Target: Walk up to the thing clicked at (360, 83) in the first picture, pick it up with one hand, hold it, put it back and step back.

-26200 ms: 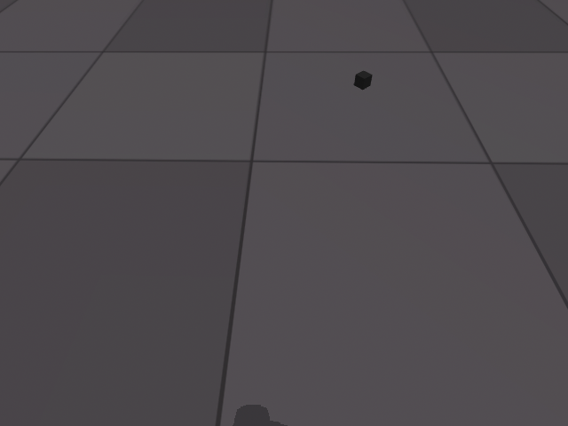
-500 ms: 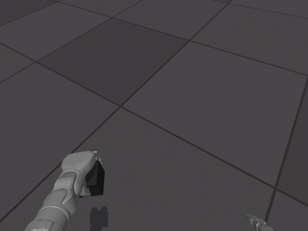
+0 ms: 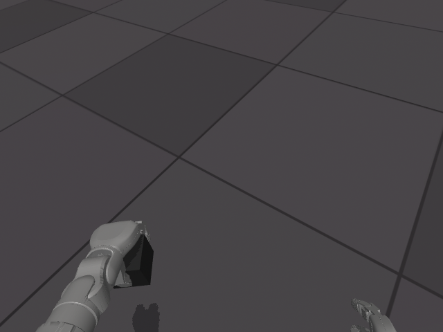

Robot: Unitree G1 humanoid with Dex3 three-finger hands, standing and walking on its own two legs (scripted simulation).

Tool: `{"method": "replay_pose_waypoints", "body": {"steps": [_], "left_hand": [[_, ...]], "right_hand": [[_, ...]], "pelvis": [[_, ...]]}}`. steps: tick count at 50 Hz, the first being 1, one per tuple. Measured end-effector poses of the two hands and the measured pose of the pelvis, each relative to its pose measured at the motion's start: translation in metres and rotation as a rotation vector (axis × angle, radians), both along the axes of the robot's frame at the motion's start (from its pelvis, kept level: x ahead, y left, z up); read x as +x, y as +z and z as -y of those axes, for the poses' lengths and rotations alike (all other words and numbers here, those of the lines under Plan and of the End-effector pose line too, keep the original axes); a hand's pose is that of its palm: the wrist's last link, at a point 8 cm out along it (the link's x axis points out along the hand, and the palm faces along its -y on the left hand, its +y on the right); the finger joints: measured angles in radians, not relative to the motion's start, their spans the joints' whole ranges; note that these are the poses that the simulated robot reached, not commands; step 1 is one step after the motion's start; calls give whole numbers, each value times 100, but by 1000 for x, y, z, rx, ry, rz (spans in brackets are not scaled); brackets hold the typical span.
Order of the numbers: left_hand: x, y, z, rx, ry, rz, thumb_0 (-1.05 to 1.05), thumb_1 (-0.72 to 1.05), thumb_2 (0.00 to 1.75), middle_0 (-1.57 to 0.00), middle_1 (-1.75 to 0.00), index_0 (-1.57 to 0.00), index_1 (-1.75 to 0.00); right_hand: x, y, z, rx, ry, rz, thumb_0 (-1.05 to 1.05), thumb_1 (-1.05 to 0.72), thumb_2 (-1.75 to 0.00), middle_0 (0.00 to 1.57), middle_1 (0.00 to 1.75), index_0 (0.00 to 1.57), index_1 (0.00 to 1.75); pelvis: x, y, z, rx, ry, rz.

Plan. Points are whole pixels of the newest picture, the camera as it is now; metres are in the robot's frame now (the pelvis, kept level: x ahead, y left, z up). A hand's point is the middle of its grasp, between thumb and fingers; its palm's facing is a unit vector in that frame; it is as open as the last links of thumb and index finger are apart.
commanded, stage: hold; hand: left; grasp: from above
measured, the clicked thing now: (129, 261) +0.29 +0.22 -0.09
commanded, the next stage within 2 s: crouch in 0.76 s
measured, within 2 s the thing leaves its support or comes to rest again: neither
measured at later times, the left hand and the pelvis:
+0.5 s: hand (120, 259) +0.28 +0.22 -0.05, palm faces -0.46 -0.08 -0.88, open 10.8 cm; pelvis +0.00 +0.00 +0.00, yaw +0 degrees
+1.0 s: hand (120, 255) +0.29 +0.23 -0.05, palm faces -0.46 -0.08 -0.88, open 10.8 cm; pelvis +0.01 +0.00 +0.01, yaw +0 degrees
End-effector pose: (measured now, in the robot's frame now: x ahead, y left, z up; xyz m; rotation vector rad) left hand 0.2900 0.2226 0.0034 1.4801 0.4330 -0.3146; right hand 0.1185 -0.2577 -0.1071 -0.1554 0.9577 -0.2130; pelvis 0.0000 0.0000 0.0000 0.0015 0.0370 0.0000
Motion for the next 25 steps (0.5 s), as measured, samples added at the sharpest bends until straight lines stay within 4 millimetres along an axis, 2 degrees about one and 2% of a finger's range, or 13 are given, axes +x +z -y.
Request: {"method": "replay_pose_waypoints", "body": {"steps": [10,25], "left_hand": [[-4,8,0,-6,4,6,0,-17,71,-55,-79,-61,-71],[-5,8,-4,-7,3,-3,0,-17,71,-55,-79,-61,-71]], "right_hand": [[8,4,-2,5,10,24,1,-91,-90,20,30,20,30],[17,8,-8,9,19,30,1,-90,-90,20,30,20,30]], "pelvis": [[-2,2,2,1,1,16],[0,4,0,1,3,20]]}}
